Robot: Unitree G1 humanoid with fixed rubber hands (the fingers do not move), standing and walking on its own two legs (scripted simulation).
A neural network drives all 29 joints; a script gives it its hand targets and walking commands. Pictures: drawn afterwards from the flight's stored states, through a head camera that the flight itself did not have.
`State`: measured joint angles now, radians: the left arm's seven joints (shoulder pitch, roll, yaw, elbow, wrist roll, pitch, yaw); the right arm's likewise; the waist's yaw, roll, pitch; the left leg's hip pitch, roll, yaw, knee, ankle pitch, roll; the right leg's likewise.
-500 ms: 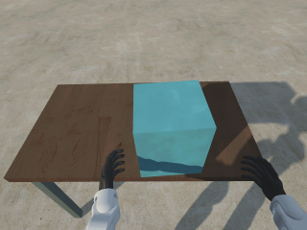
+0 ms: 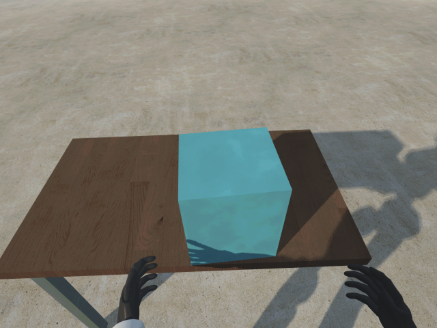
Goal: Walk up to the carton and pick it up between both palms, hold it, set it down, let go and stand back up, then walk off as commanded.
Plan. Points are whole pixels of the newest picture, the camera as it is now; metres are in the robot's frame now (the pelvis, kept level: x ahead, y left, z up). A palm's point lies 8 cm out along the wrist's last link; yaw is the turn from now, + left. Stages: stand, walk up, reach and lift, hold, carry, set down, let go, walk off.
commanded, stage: set down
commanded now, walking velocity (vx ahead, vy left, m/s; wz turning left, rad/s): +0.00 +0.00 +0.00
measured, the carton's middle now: (228, 197) +0.44 +0.02 -0.02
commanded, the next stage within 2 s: let go in 1.66 s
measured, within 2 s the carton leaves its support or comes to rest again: neither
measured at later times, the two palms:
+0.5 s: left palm (124, 307) +0.19 +0.21 -0.04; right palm (376, 310) +0.20 -0.24 -0.04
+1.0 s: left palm (107, 321) +0.17 +0.23 -0.05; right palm (355, 323) +0.19 -0.21 -0.06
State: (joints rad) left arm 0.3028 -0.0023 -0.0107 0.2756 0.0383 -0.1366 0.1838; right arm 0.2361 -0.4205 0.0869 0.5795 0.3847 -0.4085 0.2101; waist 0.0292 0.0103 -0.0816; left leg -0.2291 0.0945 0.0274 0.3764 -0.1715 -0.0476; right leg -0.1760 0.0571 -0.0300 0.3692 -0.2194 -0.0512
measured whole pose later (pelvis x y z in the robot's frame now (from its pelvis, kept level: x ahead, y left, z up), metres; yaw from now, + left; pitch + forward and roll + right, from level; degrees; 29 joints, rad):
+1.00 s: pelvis +0.01 +0.01 +0.00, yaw +0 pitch +1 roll +0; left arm 0.27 0.17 0.00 0.38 -0.04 -0.01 0.09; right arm 0.19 -0.24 0.06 0.65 0.16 -0.27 0.10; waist 0.03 -0.02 -0.04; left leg -0.21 0.07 0.03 0.36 -0.17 -0.05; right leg -0.16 0.04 -0.03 0.37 -0.23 -0.04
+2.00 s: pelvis +0.02 +0.01 +0.00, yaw +1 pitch +1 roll +0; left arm 0.20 0.24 0.03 0.44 -0.01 0.13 -0.01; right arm 0.17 -0.16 0.01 0.75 0.03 -0.23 -0.01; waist 0.02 -0.02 0.02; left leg -0.19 0.07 0.03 0.38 -0.20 -0.05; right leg -0.14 0.03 -0.03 0.37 -0.25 -0.04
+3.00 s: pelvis +0.01 +0.04 +0.00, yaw +1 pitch -2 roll -2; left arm 0.20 0.40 0.00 1.01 0.03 -0.02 -0.02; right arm 0.16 -0.34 -0.02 0.90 -0.02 -0.02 -0.01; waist 0.02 -0.03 0.03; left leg -0.19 0.06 0.02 0.48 -0.25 -0.02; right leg -0.09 0.03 -0.03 0.37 -0.25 -0.01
